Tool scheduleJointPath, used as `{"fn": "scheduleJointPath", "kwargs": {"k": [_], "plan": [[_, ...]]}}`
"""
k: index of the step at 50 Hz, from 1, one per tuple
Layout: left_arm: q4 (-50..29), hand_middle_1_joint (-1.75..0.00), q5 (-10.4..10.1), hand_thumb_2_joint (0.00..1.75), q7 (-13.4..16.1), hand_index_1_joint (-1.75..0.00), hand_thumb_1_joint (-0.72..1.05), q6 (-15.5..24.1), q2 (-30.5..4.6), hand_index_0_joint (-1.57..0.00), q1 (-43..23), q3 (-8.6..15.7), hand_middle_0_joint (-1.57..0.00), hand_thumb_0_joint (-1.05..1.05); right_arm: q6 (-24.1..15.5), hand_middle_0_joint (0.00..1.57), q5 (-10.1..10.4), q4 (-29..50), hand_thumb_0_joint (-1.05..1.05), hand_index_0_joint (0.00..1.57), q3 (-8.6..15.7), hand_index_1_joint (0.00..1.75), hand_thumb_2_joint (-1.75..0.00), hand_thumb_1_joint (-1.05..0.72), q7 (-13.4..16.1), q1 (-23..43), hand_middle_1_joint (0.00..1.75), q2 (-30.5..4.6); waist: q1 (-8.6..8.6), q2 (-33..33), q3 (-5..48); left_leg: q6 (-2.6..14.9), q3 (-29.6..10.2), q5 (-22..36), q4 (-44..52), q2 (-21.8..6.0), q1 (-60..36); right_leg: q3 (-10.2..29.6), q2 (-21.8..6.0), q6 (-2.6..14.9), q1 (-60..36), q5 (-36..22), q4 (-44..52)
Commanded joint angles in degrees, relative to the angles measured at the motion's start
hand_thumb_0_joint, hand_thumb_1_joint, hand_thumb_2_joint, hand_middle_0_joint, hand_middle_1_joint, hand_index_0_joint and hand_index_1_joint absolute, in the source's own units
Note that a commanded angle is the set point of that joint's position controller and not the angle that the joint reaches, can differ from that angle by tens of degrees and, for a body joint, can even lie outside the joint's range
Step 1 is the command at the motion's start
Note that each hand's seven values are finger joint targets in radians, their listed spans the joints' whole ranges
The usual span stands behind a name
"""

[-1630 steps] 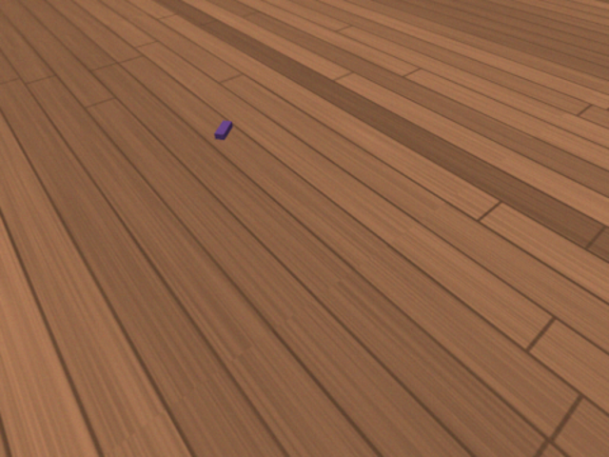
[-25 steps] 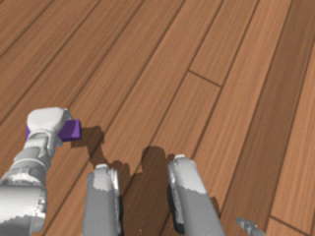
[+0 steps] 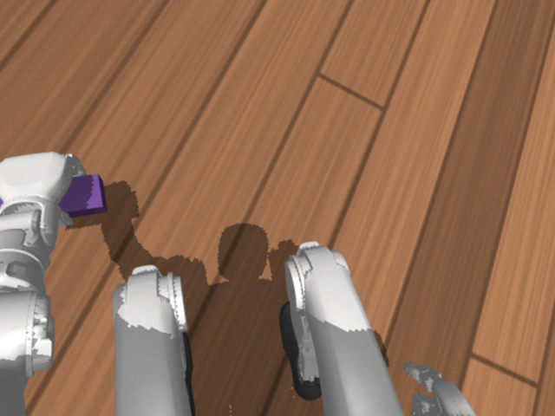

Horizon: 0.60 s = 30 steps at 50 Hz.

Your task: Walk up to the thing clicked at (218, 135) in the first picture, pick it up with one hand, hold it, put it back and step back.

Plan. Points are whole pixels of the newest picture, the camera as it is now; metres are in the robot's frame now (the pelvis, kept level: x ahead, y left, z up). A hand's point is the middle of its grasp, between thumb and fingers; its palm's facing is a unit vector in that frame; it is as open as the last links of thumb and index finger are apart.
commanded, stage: crouch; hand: left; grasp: from above
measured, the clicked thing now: (54, 200) +0.44 +0.29 -0.21
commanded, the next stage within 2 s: lower in 0.40 s
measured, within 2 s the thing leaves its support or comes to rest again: rests again in 1.62 s
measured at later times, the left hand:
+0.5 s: hand (67, 205) +0.44 +0.28 -0.24, palm faces -0.46 -0.05 -0.89, open 8.3 cm
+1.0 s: hand (83, 210) +0.44 +0.27 -0.30, palm faces -0.45 -0.08 -0.89, open 8.3 cm
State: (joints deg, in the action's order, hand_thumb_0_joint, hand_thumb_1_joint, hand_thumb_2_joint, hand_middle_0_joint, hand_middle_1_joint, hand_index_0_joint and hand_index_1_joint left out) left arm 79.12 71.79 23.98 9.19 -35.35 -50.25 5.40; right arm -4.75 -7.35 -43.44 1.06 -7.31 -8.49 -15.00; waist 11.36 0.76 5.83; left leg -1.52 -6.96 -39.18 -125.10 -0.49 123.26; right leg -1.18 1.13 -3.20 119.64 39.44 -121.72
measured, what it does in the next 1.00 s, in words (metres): lowers itself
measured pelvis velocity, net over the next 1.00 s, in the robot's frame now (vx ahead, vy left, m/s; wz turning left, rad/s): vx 0.00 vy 0.00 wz -0.07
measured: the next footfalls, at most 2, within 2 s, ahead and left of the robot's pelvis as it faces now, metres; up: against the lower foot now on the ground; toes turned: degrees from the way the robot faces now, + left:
none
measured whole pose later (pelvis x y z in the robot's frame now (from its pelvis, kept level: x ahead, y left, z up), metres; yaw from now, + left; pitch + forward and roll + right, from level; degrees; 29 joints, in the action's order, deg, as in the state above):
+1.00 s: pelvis +0.00 +0.00 -0.09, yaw -4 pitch +33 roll -9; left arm 87.8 75.6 30.9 13.3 -44.0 -52.5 9.8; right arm -5.7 -10.8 -44.5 -4.4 -10.1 -7.0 -16.0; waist 15.9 -3.1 -1.1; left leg -2.1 -10.7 -40.2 -142.5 0.3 135.5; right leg -3.1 2.9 -3.9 130.8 39.6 -136.8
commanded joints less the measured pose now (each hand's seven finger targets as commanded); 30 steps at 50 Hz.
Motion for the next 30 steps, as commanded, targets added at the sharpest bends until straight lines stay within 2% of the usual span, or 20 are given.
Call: {"fn": "scheduleJointPath", "kwargs": {"k": [1,2,3,4,5,6,9,11,14,15,16,17,19,21,24,25,26,28,29,30], "plan": [[-8.01,-0.35,-0.20,0.50,2.18,-0.35,0.80,1.32,-16.28,-1.17,-19.09,2.26,-1.17,0.00,0.07,0.20,-0.38,0.47,0.00,0.20,3.70,0.30,-0.90,-0.90,0.40,-12.80,0.30,-13.14,0.81,11.90,40.09,2.93,5.67,12.10,10.10,0.64,-28.13,-4.93,0.68,4.61,-18.22,-14.73,11.30],[-5.95,-0.35,-0.23,0.48,2.28,-0.34,0.82,1.29,-16.50,-1.19,-18.04,2.33,-1.18,0.00,0.06,0.20,-0.27,0.72,0.00,0.20,3.63,0.30,-0.90,-0.90,0.39,-12.24,0.30,-13.19,0.18,12.62,39.71,2.78,5.50,11.64,10.14,0.58,-28.86,-5.13,0.69,4.87,-16.68,-13.91,10.64],[-9.12,-0.34,-0.20,0.48,2.54,-0.33,0.83,1.95,-17.54,-1.19,-20.64,2.96,-1.18,0.00,0.09,0.20,-0.35,0.34,0.00,0.20,3.88,0.30,-0.90,-0.90,0.36,-12.32,0.30,-13.40,0.39,14.58,40.22,2.41,5.04,10.98,10.39,0.45,-29.67,-5.55,0.65,5.15,-14.58,-12.89,9.39],[-7.69,-0.35,0.40,0.49,2.56,-0.34,0.82,2.09,-16.23,-1.19,-20.37,2.04,-1.18,0.00,0.04,0.20,-0.52,0.26,0.00,0.20,3.74,0.30,-0.90,-0.90,0.19,-12.76,0.30,-13.23,0.85,15.60,39.91,2.30,5.08,10.96,9.96,0.49,-30.50,-5.57,0.67,5.25,-14.16,-13.02,9.19],[-8.68,-0.35,0.55,0.47,2.66,-0.34,0.81,2.45,-16.65,-1.18,-21.24,2.25,-1.17,0.00,0.07,0.20,-0.58,-0.10,0.00,0.20,3.70,0.30,-0.90,-0.90,0.13,-13.00,0.30,-13.41,1.18,15.03,40.10,2.27,4.82,11.35,9.37,0.39,-30.29,-5.87,0.76,5.22,-13.70,-13.44,8.59],[-6.81,-0.33,0.83,0.46,2.91,-0.33,0.80,2.34,-16.63,-1.17,-20.37,1.86,-1.17,0.00,0.17,0.20,-0.51,0.20,0.00,0.20,3.51,0.30,-0.90,-0.90,0.14,-12.15,0.30,-13.44,0.77,14.95,40.71,2.51,5.35,11.08,8.69,0.58,-29.40,-5.70,1.02,5.22,-14.14,-13.49,8.54],[-8.13,-0.34,0.84,0.49,3.85,-0.33,0.81,2.75,-18.24,-1.19,-21.51,3.37,-1.18,0.00,0.07,0.20,-0.83,-0.04,0.00,0.20,3.37,0.30,-0.90,-0.90,-0.08,-12.96,0.30,-13.62,1.22,15.36,41.41,2.50,5.42,11.68,7.46,0.61,-29.31,-5.70,0.75,5.01,-14.05,-14.25,7.29],[-7.73,-0.32,1.20,0.48,4.24,-0.32,0.82,2.93,-19.12,-1.19,-22.49,3.36,-1.19,0.00,0.16,0.20,-0.88,-0.19,0.00,0.20,3.23,0.30,-0.90,-0.90,0.04,-12.53,0.30,-13.70,1.25,16.01,41.41,2.56,5.48,10.90,6.81,0.54,-28.36,-5.85,0.98,5.09,-12.81,-13.62,6.52],[-5.85,-0.30,1.81,0.46,4.94,-0.30,0.80,2.80,-19.82,-1.18,-23.12,3.31,-1.18,0.00,0.01,0.20,-1.04,-0.35,0.00,0.20,2.68,0.30,-0.90,-0.90,-0.11,-12.00,0.30,-13.85,1.61,16.38,39.17,2.61,5.53,9.02,6.00,0.60,-26.40,-6.20,1.06,5.29,-10.77,-11.97,5.48],[-6.20,-0.31,1.81,0.48,5.28,-0.32,0.81,2.83,-20.59,-1.19,-24.22,3.94,-1.19,0.00,-0.04,0.20,-1.12,-0.40,0.00,0.20,2.66,0.30,-0.90,-0.90,-0.07,-12.16,0.30,-14.15,1.66,16.78,39.89,2.63,5.47,8.96,5.78,0.59,-26.56,-6.27,0.96,5.26,-10.56,-12.03,5.05],[-4.28,-0.30,2.21,0.46,5.56,-0.30,0.82,2.45,-20.01,-1.19,-22.56,3.90,-1.19,0.00,-0.07,0.20,-1.28,-0.47,0.00,0.20,2.23,0.30,-0.90,-0.90,-0.01,-12.21,0.30,-14.32,1.81,17.22,38.23,2.40,5.14,8.52,6.29,0.71,-26.87,-6.54,0.76,5.31,-8.96,-11.43,4.54],[-4.43,-0.30,1.94,0.44,5.41,-0.30,0.81,2.42,-19.18,-1.19,-23.56,2.70,-1.18,0.00,-0.21,0.20,-1.24,-0.44,0.00,0.20,2.21,0.30,-0.90,-0.90,-0.13,-11.72,0.30,-14.07,2.09,17.31,38.07,2.47,5.24,8.17,5.57,0.50,-26.74,-6.68,1.05,5.36,-8.51,-11.15,4.45],[-3.15,-0.30,2.13,0.46,5.85,-0.30,0.79,2.22,-20.68,-1.17,-23.39,3.78,-1.18,0.00,-0.21,0.20,-1.26,-0.78,0.00,0.20,1.94,0.30,-0.90,-0.90,-0.02,-11.95,0.30,-14.56,1.87,16.74,38.46,2.57,5.15,8.39,5.23,0.69,-25.95,-6.74,1.10,5.31,-8.92,-11.62,4.17],[-2.29,-0.32,1.62,0.47,5.74,-0.32,0.81,1.72,-19.46,-1.19,-22.99,2.70,-1.19,0.00,-0.47,0.20,-1.41,-0.52,0.00,0.20,1.53,0.30,-0.90,-0.90,-0.17,-11.62,0.30,-14.36,2.24,16.53,37.40,2.63,5.29,7.96,4.51,0.74,-24.90,-6.92,1.10,5.27,-8.27,-11.22,3.71],[-1.34,-0.32,1.49,0.47,5.67,-0.32,0.81,1.42,-20.29,-1.19,-22.80,3.41,-1.19,0.00,-0.42,0.20,-1.53,-0.65,0.00,0.20,1.06,0.30,-0.90,-0.90,-0.11,-12.06,0.30,-14.76,2.52,15.31,36.81,2.89,5.51,8.19,3.47,0.89,-23.12,-6.93,1.07,4.94,-9.16,-11.61,3.62],[-1.56,-0.32,0.97,0.47,5.43,-0.32,0.82,1.40,-19.75,-1.19,-22.92,2.59,-1.19,0.00,-0.55,0.20,-1.39,-0.66,0.00,0.20,1.02,0.30,-0.90,-0.90,-0.09,-11.66,0.30,-14.63,2.51,15.93,36.73,2.79,5.36,8.59,3.35,0.79,-23.24,-7.03,1.16,5.00,-8.67,-11.93,2.95],[-1.81,-0.28,0.62,0.51,5.30,-0.30,0.80,1.54,-20.09,-1.19,-23.52,2.77,-1.21,0.00,-0.54,0.20,-1.41,-0.83,0.00,0.20,1.11,0.30,-0.90,-0.90,-0.02,-11.42,0.30,-14.99,2.54,16.38,36.85,2.69,5.08,8.69,3.42,0.76,-23.21,-7.18,1.21,5.07,-8.11,-12.02,2.35],[1.10,-0.27,1.18,0.50,4.74,-0.29,0.79,1.59,-18.95,-1.20,-22.17,1.47,-1.22,0.00,-0.43,0.20,-1.45,-0.73,0.00,0.20,0.42,0.30,-0.90,-0.90,-0.14,-11.39,0.30,-14.87,3.09,15.62,35.27,2.59,4.74,9.12,2.63,0.74,-22.56,-7.55,1.42,5.09,-7.60,-12.38,2.00],[0.87,-0.28,0.97,0.50,4.77,-0.30,0.80,1.98,-19.23,-1.19,-23.59,1.76,-1.21,0.00,-0.50,0.20,-1.67,-0.77,0.00,0.20,0.30,0.30,-0.90,-0.90,-0.18,-11.80,0.30,-15.02,4.11,14.31,34.94,2.96,4.87,8.85,1.68,0.85,-20.79,-7.64,1.48,4.84,-8.31,-12.51,2.23],[1.75,-0.28,1.07,0.49,4.78,-0.30,0.79,2.32,-20.03,-1.19,-23.20,1.92,-1.21,0.00,-0.49,0.20,-1.74,-0.84,0.00,0.20,0.16,0.30,-0.90,-0.90,-0.25,-11.79,0.30,-15.16,4.04,13.10,34.46,3.10,4.81,8.77,1.19,0.87,-19.24,-7.69,1.62,4.75,-9.02,-12.50,2.16]]}}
